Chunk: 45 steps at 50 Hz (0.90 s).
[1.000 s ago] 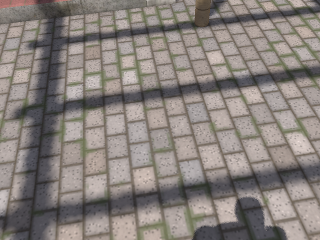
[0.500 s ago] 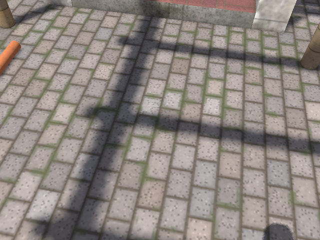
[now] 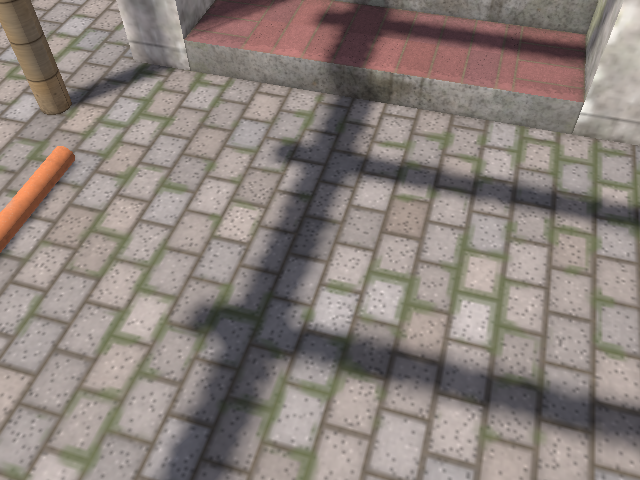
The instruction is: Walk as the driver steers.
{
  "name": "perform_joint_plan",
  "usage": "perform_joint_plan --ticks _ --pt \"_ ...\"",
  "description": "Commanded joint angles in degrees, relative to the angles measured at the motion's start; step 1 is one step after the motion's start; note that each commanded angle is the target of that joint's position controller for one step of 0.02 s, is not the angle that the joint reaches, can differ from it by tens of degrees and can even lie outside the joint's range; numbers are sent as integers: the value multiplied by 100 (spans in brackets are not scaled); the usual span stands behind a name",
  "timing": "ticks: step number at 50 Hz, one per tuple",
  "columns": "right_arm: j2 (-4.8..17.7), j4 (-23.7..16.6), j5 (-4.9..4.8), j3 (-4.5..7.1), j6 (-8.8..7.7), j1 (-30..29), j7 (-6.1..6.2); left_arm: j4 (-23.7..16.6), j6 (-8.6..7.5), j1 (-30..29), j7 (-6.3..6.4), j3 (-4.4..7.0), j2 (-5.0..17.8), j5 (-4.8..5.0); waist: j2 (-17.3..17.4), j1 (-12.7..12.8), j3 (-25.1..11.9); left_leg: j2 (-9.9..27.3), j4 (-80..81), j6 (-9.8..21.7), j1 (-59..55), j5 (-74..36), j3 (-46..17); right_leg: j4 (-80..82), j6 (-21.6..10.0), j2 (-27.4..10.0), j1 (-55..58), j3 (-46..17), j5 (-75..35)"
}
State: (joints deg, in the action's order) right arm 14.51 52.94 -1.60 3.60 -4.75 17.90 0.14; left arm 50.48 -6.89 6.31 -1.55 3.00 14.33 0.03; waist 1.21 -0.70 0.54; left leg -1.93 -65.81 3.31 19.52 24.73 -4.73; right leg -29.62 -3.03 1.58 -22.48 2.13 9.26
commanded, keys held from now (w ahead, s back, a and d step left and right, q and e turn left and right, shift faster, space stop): no key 1.00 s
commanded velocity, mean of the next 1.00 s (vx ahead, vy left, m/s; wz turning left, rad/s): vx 0.10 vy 0.00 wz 0.02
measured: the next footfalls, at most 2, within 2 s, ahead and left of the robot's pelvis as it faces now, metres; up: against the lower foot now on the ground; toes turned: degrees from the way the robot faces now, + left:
left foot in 0.32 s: +0.27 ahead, +0.14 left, +0.00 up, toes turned +0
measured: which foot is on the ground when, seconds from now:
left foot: up 0.00-0.30, down 0.32-1.00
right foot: down 0.00-1.00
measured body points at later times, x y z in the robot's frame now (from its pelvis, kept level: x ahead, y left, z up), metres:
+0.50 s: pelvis +0.15 +0.03 +0.00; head +0.17 +0.04 +0.45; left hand +0.21 +0.28 -0.15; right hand +0.30 -0.22 -0.12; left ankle +0.23 +0.13 -0.73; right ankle +0.09 -0.10 -0.73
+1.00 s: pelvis +0.16 +0.02 +0.00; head +0.17 +0.03 +0.45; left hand +0.15 +0.26 -0.16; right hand +0.26 -0.22 -0.14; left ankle +0.23 +0.14 -0.73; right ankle +0.09 -0.10 -0.73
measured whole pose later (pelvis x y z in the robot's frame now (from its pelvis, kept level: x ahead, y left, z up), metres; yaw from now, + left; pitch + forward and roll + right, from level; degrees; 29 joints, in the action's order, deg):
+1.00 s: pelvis +0.16 +0.02 +0.00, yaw +0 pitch -1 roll +0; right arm 11.9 60.8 0.0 2.8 1.0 4.6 1.6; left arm 64.2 -0.5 16.8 2.1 0.0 10.9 -0.7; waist 0.2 0.9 2.2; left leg -0.5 -30.5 1.0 19.8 9.4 0.1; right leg -30.1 0.4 -0.8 -6.2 1.5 22.5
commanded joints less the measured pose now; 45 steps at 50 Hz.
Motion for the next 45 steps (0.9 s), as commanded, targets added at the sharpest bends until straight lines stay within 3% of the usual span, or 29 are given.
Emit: perform_joint_plan --ticks 1,3,6,8,12,15,16,17,18,19,20,23,24,28,30,36,45 --pt "648 -497 108 163 -110 -348 73 -134 -2 275 -10 49 462 -78 -381 142 -191 724 -478 -20 2031 -523 -103 1521 -1064 -1680 1698 -2067 -1454" --pt "412 -441 128 143 11 -69 106 -6 5 305 -14 9 423 -118 -535 -71 -295 777 23 -168 1440 -513 7 1527 -1034 -1498 1257 -1399 -3070" --pt "151 -530 170 51 84 -313 136 145 56 329 111 58 687 -126 -565 -125 -379 738 1332 -374 1203 -1188 204 1538 -1010 -1316 1107 -690 -4242" --pt "83 -538 176 -2 106 -605 121 206 138 369 178 81 804 -76 -611 -18 -529 606 2228 -421 693 -1908 371 1506 -863 -1106 1022 -323 -4190" --pt "260 -551 145 15 164 -1068 91 441 260 615 201 67 806 -17 -644 190 -530 463 3131 -395 371 -2414 334 1357 -797 -1201 1369 -428 -3425" --pt "381 -469 226 63 128 -992 63 532 333 483 219 38 736 63 -564 -10 -468 370 3983 -155 -167 -2616 373 796 -572 -1164 1428 -578 -2647" --pt "566 -383 269 120 111 -837 82 594 333 688 219 7 638 39 -357 -28 -532 480 4346 -28 -649 -3556 229 486 -346 -919 1362 -562 -2168" --pt "916 -358 323 182 108 -688 118 597 292 979 216 -37 495 -99 82 151 -847 1057 3988 206 -1503 -5527 -267 6 -103 -572 947 -384 -1189" --pt "839 -314 313 139 173 -702 146 790 267 1691 200 -128 125 -155 815 469 -1246 1703 3676 869 -2393 -6213 -816 -384 188 -270 212 -203 657" --pt "389 -254 261 34 237 -665 114 820 336 1553 235 -148 150 -92 935 285 -1375 1860 3841 1140 -2192 -5336 -1106 -577 323 -261 222 -194 1533" --pt "264 -221 233 -6 282 -821 84 744 449 1228 268 -118 308 -33 869 295 -1155 1709 4076 1033 -1748 -4136 -1172 -408 344 -302 274 -220 1568" --pt "445 -427 204 16 368 -1728 67 791 747 1017 329 -99 501 -96 526 438 -332 969 4355 294 -459 -1435 -459 402 216 -367 602 -197 1058" --pt "455 -376 211 22 358 -1678 73 833 751 971 329 -98 526 -98 390 362 -163 790 4273 163 -435 -1502 -296 425 186 -342 568 -181 1052" --pt "399 -99 152 28 277 -1340 105 996 621 1025 316 -110 496 -78 36 236 -558 681 3667 257 -1174 -3580 -75 467 224 -412 720 -239 229" --pt "385 -12 151 32 299 -1334 104 1044 608 992 311 -123 447 -60 -63 207 -623 668 3560 318 -1315 -3867 -34 436 258 -404 759 -217 62" --pt "345 173 149 35 426 -1494 104 1180 681 1076 341 -161 344 -65 -97 211 -271 571 3680 260 -1110 -3067 52 494 246 -379 679 -174 411" --pt "336 458 159 22 517 -1518 155 1278 631 1298 378 -206 264 -72 -94 153 39 464 3849 107 -1079 -2230 124 677 214 -404 446 -194 886"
